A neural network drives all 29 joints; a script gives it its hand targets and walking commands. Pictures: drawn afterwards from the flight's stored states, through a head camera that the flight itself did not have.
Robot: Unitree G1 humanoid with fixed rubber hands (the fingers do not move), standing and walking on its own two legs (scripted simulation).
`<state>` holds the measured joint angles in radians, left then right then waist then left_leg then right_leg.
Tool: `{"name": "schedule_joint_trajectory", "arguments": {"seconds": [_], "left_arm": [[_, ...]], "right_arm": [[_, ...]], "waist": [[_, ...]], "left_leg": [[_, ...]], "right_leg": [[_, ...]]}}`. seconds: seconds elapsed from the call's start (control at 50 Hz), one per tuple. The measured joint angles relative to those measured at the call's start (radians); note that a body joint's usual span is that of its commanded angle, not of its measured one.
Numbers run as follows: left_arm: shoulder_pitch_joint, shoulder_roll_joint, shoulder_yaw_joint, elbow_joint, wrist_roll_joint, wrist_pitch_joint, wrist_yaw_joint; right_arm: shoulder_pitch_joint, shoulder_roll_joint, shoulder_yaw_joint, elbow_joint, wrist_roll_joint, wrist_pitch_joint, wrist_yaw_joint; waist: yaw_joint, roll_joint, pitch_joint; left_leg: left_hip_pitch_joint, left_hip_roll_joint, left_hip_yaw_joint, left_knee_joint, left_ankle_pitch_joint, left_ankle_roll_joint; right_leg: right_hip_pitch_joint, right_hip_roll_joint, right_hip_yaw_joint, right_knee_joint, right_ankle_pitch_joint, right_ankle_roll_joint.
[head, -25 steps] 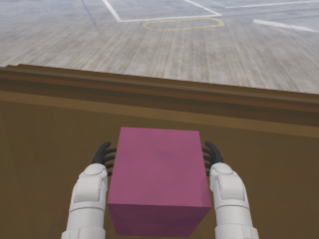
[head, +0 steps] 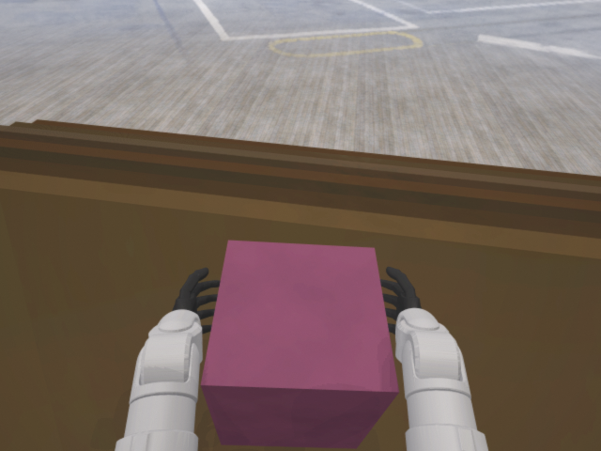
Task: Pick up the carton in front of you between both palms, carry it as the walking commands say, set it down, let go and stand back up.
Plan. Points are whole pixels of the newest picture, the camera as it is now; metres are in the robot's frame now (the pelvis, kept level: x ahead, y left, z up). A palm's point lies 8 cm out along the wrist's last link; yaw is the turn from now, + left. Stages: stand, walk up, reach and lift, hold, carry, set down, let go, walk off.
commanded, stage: hold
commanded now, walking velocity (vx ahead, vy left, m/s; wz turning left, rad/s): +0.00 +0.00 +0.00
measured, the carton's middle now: (295, 349) +0.28 +0.00 -0.02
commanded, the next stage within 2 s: carry in 0.14 s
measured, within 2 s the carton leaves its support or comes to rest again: neither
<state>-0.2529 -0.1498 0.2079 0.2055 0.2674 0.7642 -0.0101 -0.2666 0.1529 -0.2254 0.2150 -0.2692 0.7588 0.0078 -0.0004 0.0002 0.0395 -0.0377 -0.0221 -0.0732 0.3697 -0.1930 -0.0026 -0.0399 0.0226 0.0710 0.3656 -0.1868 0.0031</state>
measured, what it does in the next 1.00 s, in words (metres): walks ahead: left foot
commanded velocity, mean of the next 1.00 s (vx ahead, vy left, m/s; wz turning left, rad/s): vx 0.45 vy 0.00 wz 0.00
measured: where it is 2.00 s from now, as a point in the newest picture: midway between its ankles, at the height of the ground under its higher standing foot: (290, 285)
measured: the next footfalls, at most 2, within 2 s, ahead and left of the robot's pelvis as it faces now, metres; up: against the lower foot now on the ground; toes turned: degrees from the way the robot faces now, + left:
left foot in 0.64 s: +0.22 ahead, +0.10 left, +0.00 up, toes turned +11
right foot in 1.04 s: +0.55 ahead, -0.12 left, +0.00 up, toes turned -12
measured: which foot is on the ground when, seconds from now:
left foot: down 0.00-0.40, up 0.42-0.62, down 0.64-1.00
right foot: down 0.00-0.64, up 0.66-1.00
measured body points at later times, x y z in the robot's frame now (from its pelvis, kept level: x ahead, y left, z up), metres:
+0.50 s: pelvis +0.08 -0.02 +0.00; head +0.05 -0.02 +0.45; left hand +0.36 +0.13 +0.07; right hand +0.37 -0.17 +0.07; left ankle +0.05 +0.11 -0.72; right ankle +0.02 -0.13 -0.75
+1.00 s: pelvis +0.35 -0.01 -0.01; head +0.35 -0.01 +0.44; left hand +0.64 +0.13 +0.07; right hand +0.63 -0.17 +0.07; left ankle +0.19 +0.09 -0.75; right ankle +0.48 -0.12 -0.73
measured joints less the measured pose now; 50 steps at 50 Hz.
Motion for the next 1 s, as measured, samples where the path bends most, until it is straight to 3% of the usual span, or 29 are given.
{"name": "schedule_joint_trajectory", "arguments": {"seconds": [0.16,0.2,0.26,0.32,0.4,0.5,0.6,0.62,0.66,0.72,0.76,0.8,0.88,1.0], "left_arm": [[-0.011,-0.002,0.008,0.011,0.001,0.002,0.0],[-0.001,0.0,0.0,0.001,-0.007,0.008,0.003],[0.017,0.004,-0.017,-0.058,-0.029,0.031,0.014],[0.032,0.016,-0.032,-0.139,-0.066,0.069,0.025],[0.044,0.026,-0.064,-0.222,-0.111,0.163,0.05],[0.063,0.011,-0.112,-0.328,-0.127,0.285,0.097],[0.096,0.017,-0.114,-0.492,-0.15,0.378,0.11],[0.102,0.017,-0.11,-0.521,-0.157,0.391,0.11],[0.112,0.019,-0.096,-0.565,-0.169,0.409,0.109],[0.124,0.02,-0.073,-0.574,-0.182,0.446,0.109],[0.114,0.02,-0.074,-0.565,-0.185,0.468,0.111],[0.098,0.017,-0.077,-0.557,-0.184,0.479,0.112],[0.068,0.013,-0.08,-0.55,-0.175,0.48,0.112],[0.073,0.014,-0.083,-0.555,-0.168,0.469,0.111]], "right_arm": [[-0.01,0.002,-0.01,0.008,-0.002,0.004,0.0],[0.0,0.0,-0.003,-0.003,0.005,0.01,-0.002],[0.012,-0.003,0.019,-0.056,0.028,0.034,-0.012],[0.023,-0.005,0.047,-0.133,0.054,0.072,-0.028],[0.054,-0.019,0.076,-0.243,0.091,0.174,-0.053],[0.074,-0.063,0.084,-0.345,0.161,0.295,-0.065],[0.089,-0.024,0.086,-0.471,0.172,0.365,-0.078],[0.094,-0.014,0.089,-0.498,0.168,0.375,-0.079],[0.096,-0.016,0.117,-0.526,0.163,0.39,-0.081],[0.097,-0.018,0.142,-0.521,0.159,0.426,-0.09],[0.102,-0.018,0.138,-0.533,0.163,0.454,-0.099],[0.098,-0.018,0.126,-0.545,0.166,0.471,-0.106],[0.073,-0.015,0.098,-0.55,0.173,0.477,-0.107],[0.061,-0.012,0.092,-0.539,0.177,0.467,-0.105]], "waist": [[0.0,0.001,-0.034],[0.0,0.001,-0.074],[0.003,0.003,-0.12],[0.008,0.007,-0.15],[0.004,0.029,-0.195],[0.003,-0.015,-0.216],[0.016,-0.044,-0.192],[0.019,-0.044,-0.187],[0.026,-0.045,-0.184],[0.014,-0.026,-0.181],[0.003,-0.01,-0.175],[-0.01,-0.001,-0.169],[-0.031,0.009,-0.164],[-0.03,0.016,-0.153]], "left_leg": [[-0.052,-0.001,0.001,0.036,-0.013,-0.001],[-0.105,-0.001,0.003,0.079,-0.082,0.0],[-0.163,0.002,0.011,0.099,-0.12,0.003],[-0.199,0.011,0.019,0.118,-0.059,0.005],[-0.228,0.039,0.01,0.178,-0.151,0.007],[-0.364,0.051,0.134,0.361,-0.269,0.004],[-0.395,0.028,0.225,0.183,-0.123,-0.005],[-0.372,0.023,0.248,0.114,-0.076,-0.002],[-0.338,0.021,0.279,0.072,0.03,0.038],[-0.309,0.031,0.294,0.112,-0.039,0.071],[-0.258,0.035,0.288,0.067,-0.06,0.063],[-0.198,0.038,0.28,0.002,-0.053,0.05],[-0.083,0.049,0.265,-0.098,-0.067,0.033],[0.074,0.081,0.253,-0.096,-0.195,-0.025]], "right_leg": [[-0.052,0.001,-0.001,0.036,-0.013,0.002],[-0.106,0.001,-0.004,0.082,-0.088,0.002],[-0.176,-0.007,-0.019,0.125,-0.159,-0.002],[-0.224,-0.02,-0.052,0.168,-0.162,-0.003],[-0.21,-0.01,-0.097,0.128,-0.101,-0.011],[-0.167,-0.046,-0.119,0.058,-0.122,-0.019],[-0.088,-0.082,-0.107,-0.016,-0.14,0.005],[-0.08,-0.086,-0.104,0.007,-0.166,0.011],[-0.118,-0.099,-0.106,0.161,-0.249,0.017],[-0.295,-0.089,-0.119,0.546,-0.278,-0.006],[-0.399,-0.092,-0.145,0.662,-0.234,-0.017],[-0.472,-0.102,-0.165,0.64,-0.172,-0.013],[-0.552,-0.113,-0.189,0.433,-0.057,0.003],[-0.518,-0.088,-0.269,0.156,0.085,-0.014]]}}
